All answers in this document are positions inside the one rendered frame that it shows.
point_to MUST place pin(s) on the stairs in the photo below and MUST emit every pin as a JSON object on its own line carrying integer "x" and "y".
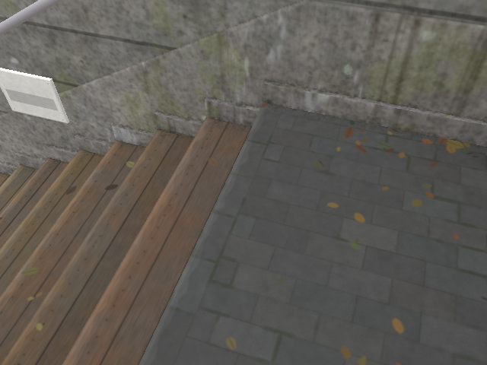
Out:
{"x": 92, "y": 250}

